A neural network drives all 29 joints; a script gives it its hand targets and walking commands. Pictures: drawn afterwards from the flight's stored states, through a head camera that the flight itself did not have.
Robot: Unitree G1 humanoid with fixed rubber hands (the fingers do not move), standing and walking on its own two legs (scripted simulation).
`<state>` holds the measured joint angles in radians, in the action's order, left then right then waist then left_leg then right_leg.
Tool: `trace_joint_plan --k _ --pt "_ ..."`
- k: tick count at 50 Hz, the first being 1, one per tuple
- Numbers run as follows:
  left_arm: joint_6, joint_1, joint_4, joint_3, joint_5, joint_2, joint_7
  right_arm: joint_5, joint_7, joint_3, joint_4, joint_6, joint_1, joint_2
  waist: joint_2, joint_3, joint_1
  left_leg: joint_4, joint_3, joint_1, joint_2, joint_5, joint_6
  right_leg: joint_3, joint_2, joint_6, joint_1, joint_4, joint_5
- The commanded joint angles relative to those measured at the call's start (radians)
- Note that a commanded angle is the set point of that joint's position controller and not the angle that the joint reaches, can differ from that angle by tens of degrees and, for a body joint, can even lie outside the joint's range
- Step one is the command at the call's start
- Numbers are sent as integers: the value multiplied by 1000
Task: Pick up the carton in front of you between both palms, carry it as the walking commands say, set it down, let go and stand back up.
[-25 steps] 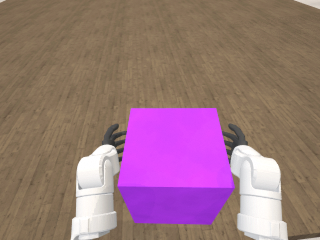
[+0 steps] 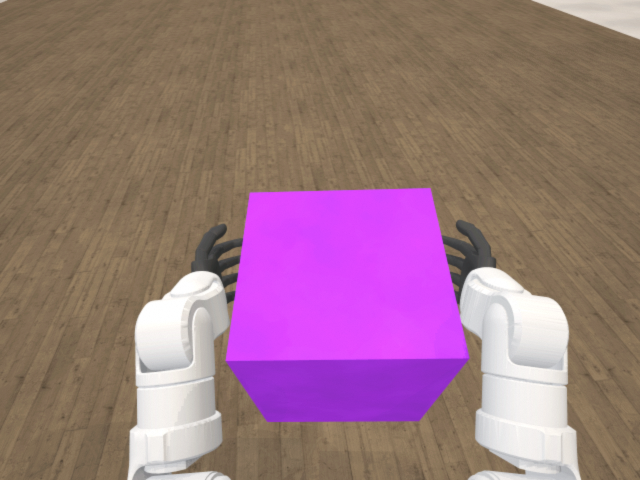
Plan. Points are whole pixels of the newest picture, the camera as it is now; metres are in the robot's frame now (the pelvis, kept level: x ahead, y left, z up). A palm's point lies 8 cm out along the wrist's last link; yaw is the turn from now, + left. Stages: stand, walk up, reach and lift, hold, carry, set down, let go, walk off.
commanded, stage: carry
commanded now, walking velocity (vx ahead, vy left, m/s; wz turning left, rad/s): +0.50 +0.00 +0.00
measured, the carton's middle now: (341, 316) +0.33 +0.00 +0.08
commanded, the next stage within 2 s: none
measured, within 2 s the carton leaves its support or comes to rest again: neither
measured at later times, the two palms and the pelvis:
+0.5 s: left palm (240, 179) +0.55 +0.16 +0.15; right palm (430, 180) +0.57 -0.15 +0.14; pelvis +0.22 -0.01 +0.01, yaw -1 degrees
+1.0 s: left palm (261, 46) +0.88 +0.15 +0.26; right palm (411, 41) +0.86 -0.15 +0.27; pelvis +0.53 +0.02 +0.10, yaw -1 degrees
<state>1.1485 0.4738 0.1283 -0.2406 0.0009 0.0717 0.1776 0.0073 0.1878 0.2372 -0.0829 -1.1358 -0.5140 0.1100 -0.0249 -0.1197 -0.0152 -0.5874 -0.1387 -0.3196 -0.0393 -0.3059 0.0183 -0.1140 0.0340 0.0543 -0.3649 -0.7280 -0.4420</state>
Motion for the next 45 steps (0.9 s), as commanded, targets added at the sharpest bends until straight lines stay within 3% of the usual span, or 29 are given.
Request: trace_joint_plan --k 1,3,5,7,8,9,10,11,12,13,14,17,20,22,23,24,25,27,28,29,30,31,32,33,35,37,40,43,45 --pt "0 661 62 546 182 654 5 -159 7 -513 -81 -10 -560 594 221 -216 -63 260 537 444 -341 54 256 26 -10 -3 -422 -170 -119" --pt "7 649 29 530 178 681 -2 -178 -1 -538 -110 -16 -609 623 155 -245 -58 240 432 428 -319 117 222 31 -8 1 -375 -115 -90" --pt "9 659 23 524 177 703 -11 -213 -15 -570 -157 -14 -673 659 179 -256 -36 231 293 302 -264 118 176 -6 -42 4 -202 -7 -33" --pt "7 652 10 514 164 711 -14 -234 -24 -586 -164 -15 -702 681 166 -267 25 150 146 120 -192 7 125 -85 -88 8 92 198 107" --pt "6 641 5 504 156 702 -14 -236 -27 -590 -155 -17 -685 683 113 -292 51 42 81 15 -149 20 92 -85 -93 9 283 263 150" --pt "8 608 -7 499 145 691 -12 -231 -26 -588 -136 -20 -674 676 -35 -318 95 -196 12 -141 -90 33 50 108 21 40 482 342 110" --pt "9 578 -21 488 129 651 -6 -229 -22 -580 -131 -29 -657 670 -286 -318 87 -441 -47 -425 30 -174 -4 598 291 138 612 466 106" --pt "12 611 -2 491 120 640 0 -219 -18 -569 -130 -31 -679 663 -255 -302 97 -639 66 -563 38 -250 20 760 369 250 648 448 243" --pt "13 638 22 501 126 658 -1 -216 -15 -564 -122 -31 -688 676 -160 -295 102 -800 103 -642 3 -240 42 713 373 286 651 374 380" --pt "12 669 58 527 153 690 -9 -213 -15 -558 -106 -28 -674 691 -79 -299 107 -912 115 -694 -15 -214 52 612 347 276 649 338 479" --pt "5 708 99 558 186 725 -17 -208 -17 -553 -106 -23 -662 710 -19 -302 108 -973 128 -744 -26 -195 58 545 322 247 647 326 479" --pt "-22 811 199 630 270 780 -39 -191 -16 -547 -143 -2 -672 728 -30 -298 91 -1109 116 -872 -32 -174 65 451 265 192 656 325 386" --pt "-32 787 229 647 307 753 -45 -158 3 -541 -182 9 -635 683 -46 -278 108 -1263 92 -1026 -41 -182 68 426 268 205 676 342 319" --pt "-26 748 220 646 309 726 -45 -139 12 -537 -189 8 -613 648 -32 -213 90 -1124 63 -992 -57 -172 63 360 222 176 575 401 308" --pt "-22 723 208 643 308 717 -46 -136 14 -538 -187 5 -604 639 -21 -185 70 -955 37 -877 -63 -160 55 298 192 169 472 455 387" --pt "-17 697 190 637 306 716 -48 -134 13 -546 -184 0 -595 635 -47 -156 74 -775 6 -756 -57 -148 58 226 158 164 402 498 457" --pt "-13 679 174 631 300 714 -52 -136 9 -557 -176 -4 -581 644 -81 -165 82 -657 -41 -619 -34 -74 70 177 151 158 350 509 654" --pt "-7 672 162 627 293 718 -59 -148 -1 -576 -174 -6 -587 663 -170 -237 27 -450 -146 -328 71 22 109 32 126 114 322 392 1314" --pt "-9 670 174 624 287 722 -61 -161 -8 -589 -185 -4 -591 674 -217 -311 -20 -363 -156 -190 120 58 111 18 133 90 368 257 1525" --pt "-12 671 189 621 273 722 -62 -178 -15 -609 -209 -1 -601 686 -216 -410 -112 -231 -155 8 165 104 98 -12 141 56 389 27 1616" --pt "-15 680 205 619 253 715 -56 -192 -22 -624 -234 3 -599 700 -105 -502 -182 -35 -53 278 143 192 89 -11 89 13 275 -280 1311" --pt "-20 632 205 608 229 738 -53 -215 -23 -642 -248 7 -619 700 227 -613 -100 66 601 544 -221 298 254 47 -85 -41 -90 -633 262" --pt "-23 623 208 580 205 688 -45 -244 -27 -666 -238 13 -612 727 305 -718 -92 124 897 599 -266 435 356 231 -173 -24 -168 -934 112" --pt "-29 620 217 564 192 694 -33 -276 -36 -694 -281 17 -635 732 205 -675 -83 66 791 571 -246 415 331 290 -131 9 -245 -1016 120" --pt "-35 643 237 521 148 675 -18 -352 -54 -745 -341 26 -730 775 73 -514 -77 68 676 442 -225 289 260 232 -60 21 -363 -949 82" --pt "-34 634 243 513 116 654 -8 -398 -69 -760 -364 26 -768 787 73 -454 -59 99 580 403 -202 215 242 190 -38 31 -417 -881 44" --pt "-25 630 253 527 110 632 -6 -405 -73 -750 -356 11 -753 759 30 -397 -62 145 490 359 -208 256 248 147 -6 32 -425 -638 -8" --pt "11 588 196 527 101 611 -8 -359 -69 -699 -271 -23 -684 710 75 -376 -62 168 411 393 -219 390 271 117 22 18 -482 -473 131" --pt "38 581 154 527 95 612 -13 -317 -68 -654 -201 -48 -641 688 92 -343 -66 195 344 399 -204 424 257 93 30 4 -488 -336 225"
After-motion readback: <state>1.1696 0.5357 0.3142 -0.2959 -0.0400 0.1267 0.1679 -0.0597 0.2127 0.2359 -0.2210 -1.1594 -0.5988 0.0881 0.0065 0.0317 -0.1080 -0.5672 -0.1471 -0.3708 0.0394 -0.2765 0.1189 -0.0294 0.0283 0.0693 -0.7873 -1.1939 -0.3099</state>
